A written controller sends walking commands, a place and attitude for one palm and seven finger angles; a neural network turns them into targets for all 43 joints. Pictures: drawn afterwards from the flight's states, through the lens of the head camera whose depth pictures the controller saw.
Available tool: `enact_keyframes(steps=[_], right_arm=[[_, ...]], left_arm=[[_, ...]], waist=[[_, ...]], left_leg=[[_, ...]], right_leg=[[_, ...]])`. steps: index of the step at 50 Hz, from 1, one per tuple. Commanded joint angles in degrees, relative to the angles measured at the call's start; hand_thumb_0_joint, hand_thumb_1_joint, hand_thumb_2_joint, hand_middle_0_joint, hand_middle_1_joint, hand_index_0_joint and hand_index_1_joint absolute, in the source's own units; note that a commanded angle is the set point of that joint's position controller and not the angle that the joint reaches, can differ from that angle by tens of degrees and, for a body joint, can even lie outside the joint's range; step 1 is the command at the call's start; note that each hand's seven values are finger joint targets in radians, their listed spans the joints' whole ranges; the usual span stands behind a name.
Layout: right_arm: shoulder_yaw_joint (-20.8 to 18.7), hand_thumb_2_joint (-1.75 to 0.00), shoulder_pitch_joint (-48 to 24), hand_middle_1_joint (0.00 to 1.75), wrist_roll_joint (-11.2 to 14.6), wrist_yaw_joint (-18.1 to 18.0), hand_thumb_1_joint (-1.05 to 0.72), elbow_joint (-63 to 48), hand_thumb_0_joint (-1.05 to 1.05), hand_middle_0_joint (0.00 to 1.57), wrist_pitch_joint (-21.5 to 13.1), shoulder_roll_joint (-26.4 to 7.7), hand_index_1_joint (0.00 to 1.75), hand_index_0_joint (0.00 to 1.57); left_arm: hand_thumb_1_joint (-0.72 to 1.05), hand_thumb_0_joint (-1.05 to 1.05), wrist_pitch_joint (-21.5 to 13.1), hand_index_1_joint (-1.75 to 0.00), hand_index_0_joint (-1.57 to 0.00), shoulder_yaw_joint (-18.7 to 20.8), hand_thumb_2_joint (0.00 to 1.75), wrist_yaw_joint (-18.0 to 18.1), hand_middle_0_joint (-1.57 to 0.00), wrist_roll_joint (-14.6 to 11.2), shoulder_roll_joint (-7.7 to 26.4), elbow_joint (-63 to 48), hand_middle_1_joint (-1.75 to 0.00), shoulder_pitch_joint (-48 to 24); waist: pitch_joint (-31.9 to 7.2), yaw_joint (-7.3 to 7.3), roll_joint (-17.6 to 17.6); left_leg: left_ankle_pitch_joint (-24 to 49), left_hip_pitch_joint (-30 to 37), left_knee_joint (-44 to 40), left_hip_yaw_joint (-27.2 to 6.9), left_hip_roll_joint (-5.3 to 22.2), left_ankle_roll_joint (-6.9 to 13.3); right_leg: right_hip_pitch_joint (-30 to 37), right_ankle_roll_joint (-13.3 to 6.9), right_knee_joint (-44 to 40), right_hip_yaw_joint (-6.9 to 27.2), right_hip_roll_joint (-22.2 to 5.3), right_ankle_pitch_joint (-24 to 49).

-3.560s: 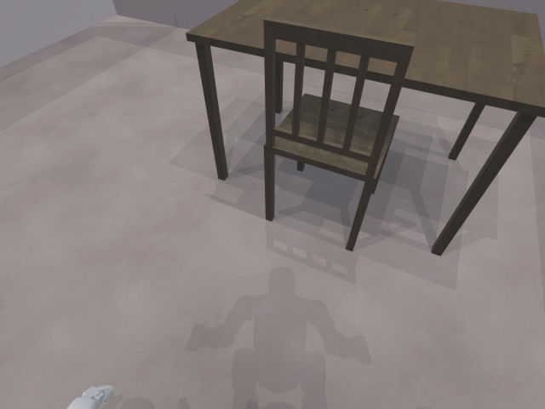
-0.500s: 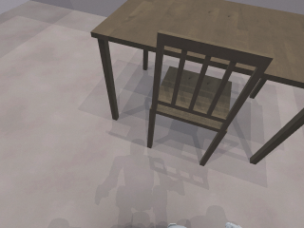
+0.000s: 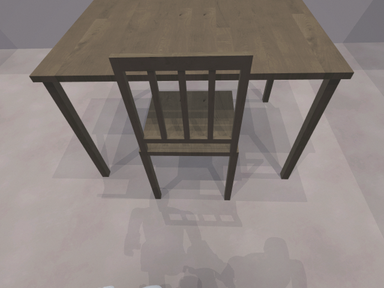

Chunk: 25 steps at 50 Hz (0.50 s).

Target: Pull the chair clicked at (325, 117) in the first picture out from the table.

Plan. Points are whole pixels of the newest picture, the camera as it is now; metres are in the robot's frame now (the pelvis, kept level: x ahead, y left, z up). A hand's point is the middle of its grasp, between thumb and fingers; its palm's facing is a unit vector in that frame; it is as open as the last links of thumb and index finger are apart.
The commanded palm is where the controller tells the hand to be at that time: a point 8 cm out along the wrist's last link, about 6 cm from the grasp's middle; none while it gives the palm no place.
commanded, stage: take the last steps up to it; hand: left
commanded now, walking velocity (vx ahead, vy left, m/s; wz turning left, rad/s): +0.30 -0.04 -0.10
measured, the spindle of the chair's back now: (184, 108) +0.70 +0.05 -0.08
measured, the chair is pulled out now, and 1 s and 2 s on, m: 0.00 0.00 0.00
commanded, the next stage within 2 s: come to a stop and stand still in 0.62 s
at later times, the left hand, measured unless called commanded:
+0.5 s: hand out of the picture +0.14 +0.20 -0.18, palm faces -0.02 -0.99 -0.15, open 7.4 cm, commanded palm none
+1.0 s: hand (146, 227) +0.30 +0.14 -0.16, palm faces +0.00 -0.97 -0.26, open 7.2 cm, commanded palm none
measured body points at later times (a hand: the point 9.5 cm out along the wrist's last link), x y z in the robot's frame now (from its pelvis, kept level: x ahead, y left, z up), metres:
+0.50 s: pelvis +0.13 +0.02 +0.01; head +0.15 +0.04 +0.45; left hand +0.14 +0.25 -0.16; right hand +0.11 -0.20 -0.14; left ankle +0.11 +0.12 -0.74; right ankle +0.11 -0.11 -0.66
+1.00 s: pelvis +0.24 -0.03 +0.00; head +0.27 -0.06 +0.45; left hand +0.30 +0.20 -0.14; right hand +0.27 -0.27 -0.17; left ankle +0.23 +0.09 -0.68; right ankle +0.25 -0.13 -0.74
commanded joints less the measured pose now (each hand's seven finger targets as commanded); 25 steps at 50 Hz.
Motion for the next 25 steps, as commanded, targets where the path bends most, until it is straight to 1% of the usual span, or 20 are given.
enact_keyframes(steps=[1, 2, 5, 7, 8, 10, 11, 12, 13, 14, 15, 16, 17, 18, 19, 20, 21, 22, 23, 25], right_arm=[[-0.9, -0.90, -3.5, 0.30, -0.5, 0.6, -0.90, -4.6, 0.00, 0.20, -2.6, -2.3, 0.30, 0.20], [-1.0, -0.90, -3.3, 0.30, -0.4, 0.8, -0.90, -4.5, 0.00, 0.20, -2.7, -1.8, 0.30, 0.20], [-0.9, -0.90, -6.0, 0.30, -0.4, 1.1, -0.90, -5.2, 0.00, 0.20, -3.3, -1.4, 0.30, 0.20], [-0.8, -0.90, -7.2, 0.30, -0.1, 1.3, -0.90, -5.8, 0.00, 0.20, -3.9, -1.0, 0.30, 0.20], [-0.8, -0.90, -7.2, 0.30, 0.0, 1.3, -0.90, -5.7, 0.00, 0.20, -4.2, -1.0, 0.30, 0.20], [-0.7, -0.90, -5.0, 0.30, 0.0, 1.1, -0.90, -4.9, 0.00, 0.20, -4.7, -0.8, 0.30, 0.20], [-0.6, -0.90, -2.7, 0.30, -0.1, 0.9, -0.90, -3.8, 0.00, 0.20, -5.0, -0.9, 0.30, 0.20], [-0.8, -0.90, 2.0, 0.30, -0.2, 0.5, -0.90, -2.1, 0.00, 0.20, -5.5, -1.6, 0.30, 0.20], [-1.5, -0.90, 8.4, 0.30, -0.6, -0.1, -0.90, -0.5, 0.00, 0.20, -5.9, -5.1, 0.30, 0.20], [-2.7, -0.90, 13.6, 0.30, -1.2, -0.4, -0.90, 0.3, 0.00, 0.20, -6.1, -11.4, 0.30, 0.20], [-2.3, -0.90, 13.4, 0.30, -0.6, -0.8, -0.90, -0.2, 0.00, 0.20, -5.5, -11.2, 0.30, 0.20], [-1.4, -0.90, 9.3, 0.30, -0.4, -1.1, -0.90, -0.5, 0.00, 0.20, -5.6, -8.4, 0.30, 0.20], [-0.5, -0.90, 6.0, 0.30, -0.1, -1.4, -0.90, -1.5, 0.00, 0.20, -6.0, -5.4, 0.30, 0.20], [0.2, -0.90, 2.9, 0.30, 0.0, -1.4, -0.90, -2.1, 0.00, 0.20, -6.4, -3.5, 0.30, 0.20], [0.6, -0.90, 1.8, 0.30, 0.1, -1.5, -0.90, -2.0, 0.00, 0.20, -7.0, -2.2, 0.30, 0.20], [0.7, -0.90, 1.9, 0.30, 0.3, -1.6, -0.90, -1.7, 0.00, 0.20, -7.4, -2.0, 0.30, 0.20], [0.6, -0.90, 2.4, 0.30, 0.4, -1.7, -0.90, -1.2, 0.00, 0.20, -7.5, -2.1, 0.30, 0.20], [0.6, -0.90, 2.5, 0.30, 0.6, -1.8, -0.90, -0.8, 0.00, 0.20, -7.6, -1.5, 0.30, 0.20], [0.6, -0.90, 2.9, 0.30, 0.5, -1.7, -0.90, -0.4, 0.00, 0.20, -7.6, -2.2, 0.30, 0.20], [0.3, -0.90, 3.5, 0.30, 0.4, -1.6, -0.90, 0.3, 0.00, 0.20, -7.2, -2.6, 0.30, 0.20]], left_arm=[[0.90, 0.00, -1.9, -0.30, -0.20, 2.3, 0.90, 0.3, -0.20, 0.1, 9.8, 0.2, -0.30, 5.9], [0.90, 0.00, -2.1, -0.30, -0.20, 2.4, 0.90, 0.3, -0.20, 0.2, 9.7, 0.7, -0.30, 6.4], [0.90, 0.00, -2.4, -0.30, -0.20, 2.5, 0.90, 0.3, -0.20, 0.4, 9.6, 1.9, -0.30, 8.6], [0.90, 0.00, -2.5, -0.30, -0.20, 2.5, 0.90, 0.4, -0.20, 0.7, 10.1, 2.7, -0.30, 9.2], [0.90, 0.00, -2.4, -0.30, -0.20, 2.5, 0.90, 0.3, -0.20, 0.7, 10.6, 2.8, -0.30, 9.0], [0.90, 0.00, -2.3, -0.30, -0.20, 2.5, 0.90, 0.2, -0.20, 0.5, 10.4, 3.6, -0.30, 8.9], [0.90, 0.00, -2.2, -0.30, -0.20, 2.5, 0.90, 0.2, -0.20, 0.2, 10.0, 3.9, -0.30, 8.8], [0.90, 0.00, -2.1, -0.30, -0.20, 2.4, 0.90, 0.0, -0.20, 0.2, 9.1, 4.0, -0.30, 8.4], [0.90, 0.00, -2.1, -0.30, -0.20, 2.0, 0.90, -0.3, -0.20, -0.2, 7.2, 3.7, -0.30, 8.5], [0.90, 0.00, -2.0, -0.30, -0.20, 1.6, 0.90, -0.8, -0.20, -0.8, 4.0, 2.4, -0.30, 9.6], [0.90, 0.00, -2.0, -0.30, -0.20, 2.0, 0.90, -0.7, -0.20, 0.1, 6.2, 1.0, -0.30, 7.2], [0.90, 0.00, -1.7, -0.30, -0.20, 2.3, 0.90, -0.6, -0.20, 0.6, 6.6, 2.1, -0.30, 6.4], [0.90, 0.00, -1.7, -0.30, -0.20, 2.1, 0.90, -0.9, -0.20, 0.6, 6.0, 2.6, -0.30, 6.5], [0.90, 0.00, -1.6, -0.30, -0.20, 2.2, 0.90, -1.3, -0.20, 0.7, 5.4, 3.4, -0.30, 7.2], [0.90, 0.00, -1.3, -0.30, -0.20, 2.1, 0.90, -1.4, -0.20, 0.7, 4.4, 4.2, -0.30, 8.4], [0.90, 0.00, -1.1, -0.30, -0.20, 1.9, 0.90, -1.4, -0.20, 0.7, 3.5, 4.7, -0.30, 9.8], [0.90, 0.00, -0.8, -0.30, -0.20, 1.7, 0.90, -1.3, -0.20, 0.5, 3.0, 5.0, -0.30, 10.4], [0.90, 0.00, -0.6, -0.30, -0.20, 1.8, 0.90, -1.2, -0.20, 0.4, 2.4, 5.0, -0.30, 10.1], [0.90, 0.00, -0.3, -0.30, -0.20, 1.6, 0.90, -1.1, -0.20, 0.4, 2.3, 4.8, -0.30, 9.8], [0.90, 0.00, -0.1, -0.30, -0.20, 1.4, 0.90, -1.1, -0.20, 0.4, 1.8, 4.2, -0.30, 8.0]], waist=[[1.8, 2.25, -10.2], [2.2, 2.15, -9.9], [3.3, 3.09, -9.8], [4.3, 3.27, -10.2], [4.5, 3.09, -9.9], [4.4, 1.86, -9.1], [4.2, 0.64, -8.6], [3.6, -1.43, -6.7], [0.4, -3.82, 1.7], [-1.9, -4.29, 17.4], [0.0, -3.81, 10.9], [3.1, -2.25, 8.2], [4.6, -0.89, 4.2], [5.2, 0.58, 2.5], [4.2, 1.66, 1.1], [1.9, 2.33, 1.4], [0.2, 2.61, 1.7], [0.2, 2.82, 1.2], [0.1, 2.93, 1.2], [0.7, 2.56, 2.7]], left_leg=[[5.5, -6.8, -2.6, 0.0, 0.7, -0.5], [6.0, -6.6, -4.4, 0.2, 0.5, 0.0], [5.9, -6.7, -10.7, 0.3, 0.3, 0.6], [4.3, -4.3, -15.4, -0.1, 0.0, 1.4], [4.2, -2.4, -17.6, 0.1, -0.5, 1.8], [7.5, 4.2, -23.7, 1.7, -2.0, 2.4], [10.1, 9.6, -27.8, 2.8, -3.3, 2.7], [11.2, 17.9, -30.6, 2.7, -4.0, 3.3], [6.0, 25.9, -36.4, -6.3, 1.3, 5.6], [1.0, 30.0, -47.2, -27.8, 17.4, 11.1], [-2.8, 25.8, -52.0, -34.9, 21.2, 14.3], [-3.2, 19.8, -52.8, -29.7, 18.3, 13.3], [0.5, 16.6, -52.4, -26.1, 16.9, 13.6], [5.7, 15.0, -52.1, -19.6, 14.7, 12.6], [13.4, 14.9, -51.4, -14.6, 12.7, 12.0], [21.8, 16.7, -50.2, -10.7, 11.2, 11.8], [28.1, 18.0, -49.1, -7.5, 10.1, 11.9], [32.7, 18.2, -48.7, -5.8, 9.7, 12.2], [35.1, 18.6, -48.6, -4.6, 9.6, 12.6], [34.6, 19.1, -48.3, -2.8, 9.1, 12.9]], right_leg=[[2.4, -8.4, -13.4, 12.0, -13.8, 14.4], [2.3, -8.8, -14.4, 12.0, -13.7, 11.7], [3.4, -9.8, -15.0, 13.8, -14.2, 9.3], [2.6, -10.0, -14.5, 14.7, -15.2, 9.3], [2.0, -9.7, -14.0, 14.3, -15.0, 8.9], [-0.4, -8.3, -11.8, 13.3, -13.3, 7.6], [-2.6, -7.2, -9.0, 12.0, -11.6, 7.9], [-8.0, -5.9, -2.9, 10.2, -9.4, 7.8], [-13.2, -3.9, 10.1, 7.3, -5.0, 7.2], [-23.0, -0.5, 28.2, -1.1, 1.8, -10.2], [-25.9, -1.0, 38.0, 3.8, 0.6, -14.2], [-26.1, -1.1, 42.0, 6.3, -2.5, -9.4], [-26.2, -0.8, 43.7, 5.7, -4.0, -5.8], [-25.3, -0.2, 43.0, 6.0, -5.4, -2.3], [-23.9, 0.6, 41.5, 5.6, -5.7, 0.3], [-22.8, 1.3, 40.0, 4.7, -5.6, 1.6], [-22.0, 1.8, 38.3, 3.9, -5.6, 2.1], [-21.3, 2.2, 36.1, 3.4, -5.8, 2.3], [-21.5, 2.5, 33.7, 2.9, -6.0, 2.4], [-20.7, 2.8, 26.9, 1.1, -6.2, 2.6]])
